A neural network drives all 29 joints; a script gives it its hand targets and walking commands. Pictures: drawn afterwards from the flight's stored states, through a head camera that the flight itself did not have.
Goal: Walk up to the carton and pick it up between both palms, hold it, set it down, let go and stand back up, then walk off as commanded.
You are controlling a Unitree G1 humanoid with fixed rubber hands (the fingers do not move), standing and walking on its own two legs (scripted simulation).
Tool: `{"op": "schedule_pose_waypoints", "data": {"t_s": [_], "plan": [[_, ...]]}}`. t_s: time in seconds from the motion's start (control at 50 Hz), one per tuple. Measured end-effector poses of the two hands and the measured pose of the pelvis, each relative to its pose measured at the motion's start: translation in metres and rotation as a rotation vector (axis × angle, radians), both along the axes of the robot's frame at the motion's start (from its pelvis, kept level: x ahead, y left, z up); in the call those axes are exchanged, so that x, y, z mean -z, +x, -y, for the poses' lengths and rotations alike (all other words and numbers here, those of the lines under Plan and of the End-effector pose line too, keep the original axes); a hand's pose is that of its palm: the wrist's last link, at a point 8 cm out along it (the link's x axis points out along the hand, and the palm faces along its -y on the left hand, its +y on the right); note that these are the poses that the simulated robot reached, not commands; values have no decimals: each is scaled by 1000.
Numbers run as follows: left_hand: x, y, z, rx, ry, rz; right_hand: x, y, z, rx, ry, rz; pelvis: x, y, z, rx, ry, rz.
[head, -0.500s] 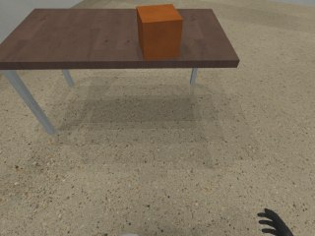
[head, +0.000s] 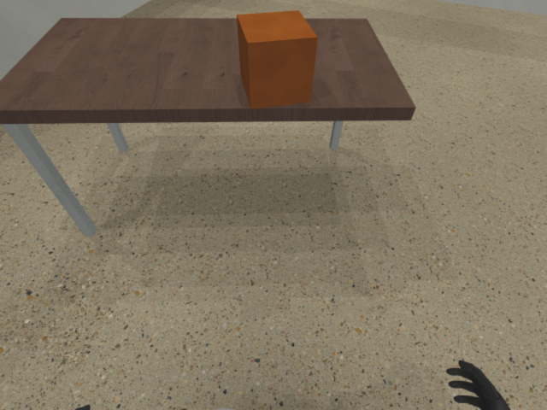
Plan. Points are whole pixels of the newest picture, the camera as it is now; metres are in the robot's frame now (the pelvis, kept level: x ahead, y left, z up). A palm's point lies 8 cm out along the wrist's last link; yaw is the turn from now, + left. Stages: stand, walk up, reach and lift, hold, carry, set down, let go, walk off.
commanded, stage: stand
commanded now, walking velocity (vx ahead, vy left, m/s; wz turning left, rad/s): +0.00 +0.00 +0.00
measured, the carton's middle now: (274, 59) +1.01 -0.02 +0.01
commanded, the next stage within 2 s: none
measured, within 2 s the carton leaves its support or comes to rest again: neither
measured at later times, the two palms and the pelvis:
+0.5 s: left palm out of the picture +0.09 +0.31 -0.10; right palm out of the picture +0.12 -0.30 -0.07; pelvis +0.00 +0.01 +0.00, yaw +0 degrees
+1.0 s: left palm out of the picture +0.09 +0.31 -0.10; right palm out of the picture +0.12 -0.30 -0.07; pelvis +0.00 +0.00 +0.01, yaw +0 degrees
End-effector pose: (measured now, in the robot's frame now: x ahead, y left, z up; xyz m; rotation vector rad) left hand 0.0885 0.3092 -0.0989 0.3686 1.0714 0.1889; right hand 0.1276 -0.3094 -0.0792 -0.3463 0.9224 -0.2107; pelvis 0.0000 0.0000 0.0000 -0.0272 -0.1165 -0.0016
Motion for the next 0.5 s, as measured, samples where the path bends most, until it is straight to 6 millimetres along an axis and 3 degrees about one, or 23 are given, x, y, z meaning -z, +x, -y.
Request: {"op": "schedule_pose_waypoints", "data": {"t_s": [0.5], "plan": [[1,-3,-5,-6,-10,-8,-5,-4,-5,5,-6,-8,-3,-1,-6,0,-9,3]]}}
